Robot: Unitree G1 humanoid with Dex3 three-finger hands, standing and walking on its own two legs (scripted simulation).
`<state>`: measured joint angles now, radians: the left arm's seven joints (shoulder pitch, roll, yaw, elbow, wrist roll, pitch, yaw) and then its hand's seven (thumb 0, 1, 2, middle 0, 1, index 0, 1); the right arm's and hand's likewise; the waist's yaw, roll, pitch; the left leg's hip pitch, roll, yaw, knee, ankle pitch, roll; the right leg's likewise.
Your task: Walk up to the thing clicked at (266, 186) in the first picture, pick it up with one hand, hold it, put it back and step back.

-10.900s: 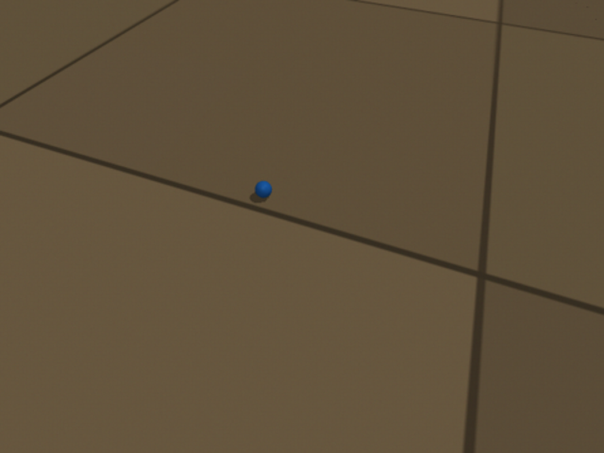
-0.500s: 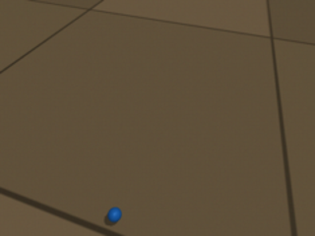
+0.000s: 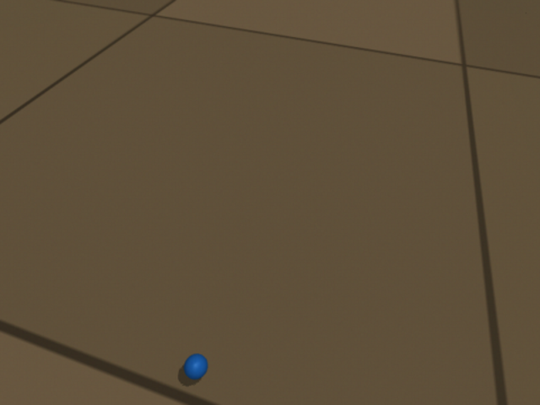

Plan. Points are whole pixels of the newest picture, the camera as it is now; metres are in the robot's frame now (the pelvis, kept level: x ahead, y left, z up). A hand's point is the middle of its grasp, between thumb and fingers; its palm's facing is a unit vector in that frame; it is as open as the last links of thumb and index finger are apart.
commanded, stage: stand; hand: left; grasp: from above
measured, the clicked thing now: (195, 366) +0.37 +0.25 -0.74
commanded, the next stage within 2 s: rise first in 0.46 s
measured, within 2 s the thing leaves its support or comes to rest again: neither
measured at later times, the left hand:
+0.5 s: hand out of the picture +0.07 +0.26 -0.16, palm faces -0.03 -0.94 -0.34, open 7.4 cm
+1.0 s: hand out of the picture +0.13 +0.27 -0.20, palm faces -0.09 -0.91 -0.40, open 12.5 cm
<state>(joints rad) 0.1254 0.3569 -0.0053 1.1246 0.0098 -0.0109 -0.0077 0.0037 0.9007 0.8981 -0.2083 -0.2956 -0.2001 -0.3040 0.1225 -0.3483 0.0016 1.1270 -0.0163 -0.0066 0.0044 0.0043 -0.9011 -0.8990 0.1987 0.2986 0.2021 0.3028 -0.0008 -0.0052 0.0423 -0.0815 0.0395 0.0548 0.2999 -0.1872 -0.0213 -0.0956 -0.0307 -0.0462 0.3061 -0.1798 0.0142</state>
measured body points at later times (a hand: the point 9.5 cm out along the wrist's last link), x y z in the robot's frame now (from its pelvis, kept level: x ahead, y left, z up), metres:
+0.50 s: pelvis +0.00 +0.00 +0.00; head +0.01 +0.00 +0.45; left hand +0.07 +0.31 -0.13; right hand +0.07 -0.30 -0.13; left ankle -0.02 +0.13 -0.75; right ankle -0.01 -0.13 -0.75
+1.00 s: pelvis -0.01 +0.01 -0.04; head +0.06 +0.02 +0.40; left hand +0.14 +0.31 -0.17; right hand +0.10 -0.25 -0.16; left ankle -0.02 +0.13 -0.75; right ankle -0.01 -0.13 -0.75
